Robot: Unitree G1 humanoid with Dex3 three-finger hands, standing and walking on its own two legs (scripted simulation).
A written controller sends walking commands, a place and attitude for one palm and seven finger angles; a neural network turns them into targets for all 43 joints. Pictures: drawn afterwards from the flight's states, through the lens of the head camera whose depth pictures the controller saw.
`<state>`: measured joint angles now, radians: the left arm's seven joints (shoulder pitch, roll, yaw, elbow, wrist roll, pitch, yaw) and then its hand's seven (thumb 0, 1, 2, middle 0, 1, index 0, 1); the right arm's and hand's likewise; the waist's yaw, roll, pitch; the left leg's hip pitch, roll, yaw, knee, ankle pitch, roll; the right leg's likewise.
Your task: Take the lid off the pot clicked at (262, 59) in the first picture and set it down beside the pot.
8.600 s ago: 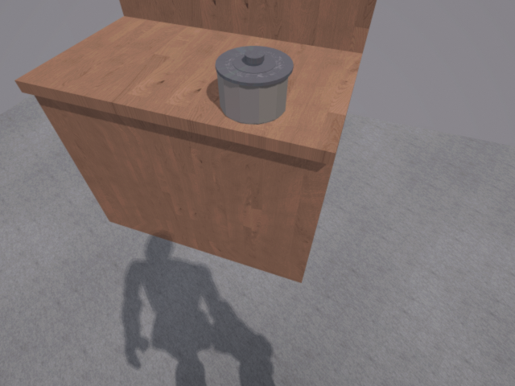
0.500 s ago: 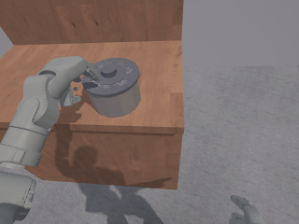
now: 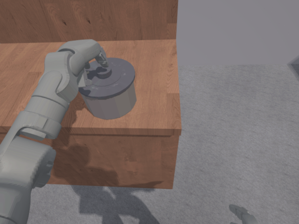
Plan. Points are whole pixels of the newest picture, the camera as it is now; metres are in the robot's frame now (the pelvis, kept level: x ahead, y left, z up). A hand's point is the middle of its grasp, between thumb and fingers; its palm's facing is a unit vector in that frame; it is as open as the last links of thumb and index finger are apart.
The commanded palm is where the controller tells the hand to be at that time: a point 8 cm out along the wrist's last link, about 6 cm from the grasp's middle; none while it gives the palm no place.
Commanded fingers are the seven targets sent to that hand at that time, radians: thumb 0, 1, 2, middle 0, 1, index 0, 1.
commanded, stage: move the open hand above the knob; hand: left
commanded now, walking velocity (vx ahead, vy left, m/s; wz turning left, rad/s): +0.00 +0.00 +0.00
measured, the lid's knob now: (103, 71) +0.54 +0.16 +0.12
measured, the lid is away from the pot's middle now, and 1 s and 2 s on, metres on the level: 0.00 0.00 0.00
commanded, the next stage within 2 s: lower the open fingers around the knob in 1.12 s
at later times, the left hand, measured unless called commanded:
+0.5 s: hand (99, 56) +0.52 +0.15 +0.19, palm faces -0.32 -0.05 -0.95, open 9.9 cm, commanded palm +0.50 +0.17 +0.26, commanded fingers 0.00 -0.30 1.48 -0.85 -0.08 -0.85 -0.08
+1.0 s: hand (96, 59) +0.50 +0.15 +0.19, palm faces -0.33 -0.03 -0.94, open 9.9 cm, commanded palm +0.50 +0.16 +0.26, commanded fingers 0.00 -0.30 1.48 -0.85 -0.08 -0.85 -0.08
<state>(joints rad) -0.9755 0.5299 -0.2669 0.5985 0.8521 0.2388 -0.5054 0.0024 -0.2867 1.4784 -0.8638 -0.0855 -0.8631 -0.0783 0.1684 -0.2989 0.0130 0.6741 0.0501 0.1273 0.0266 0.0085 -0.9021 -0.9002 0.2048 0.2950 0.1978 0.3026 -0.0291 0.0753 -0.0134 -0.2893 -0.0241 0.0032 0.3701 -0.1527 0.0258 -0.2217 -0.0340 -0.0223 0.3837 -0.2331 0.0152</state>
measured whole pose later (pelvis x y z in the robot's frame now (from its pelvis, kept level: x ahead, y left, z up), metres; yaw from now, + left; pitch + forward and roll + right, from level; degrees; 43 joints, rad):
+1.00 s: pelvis +0.01 +0.00 +0.00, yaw -1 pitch +7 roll +0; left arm -1.21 0.50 -0.28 0.95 0.90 0.20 -0.49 0.00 -0.29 1.48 -0.86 -0.09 -0.86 -0.08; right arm 0.23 -0.29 -0.01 0.71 0.05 0.12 0.01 0.01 -0.90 -0.90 0.21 0.30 0.20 0.30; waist -0.08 0.05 -0.04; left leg -0.35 -0.02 0.02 0.40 -0.18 0.03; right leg -0.28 -0.03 -0.01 0.41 -0.25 0.02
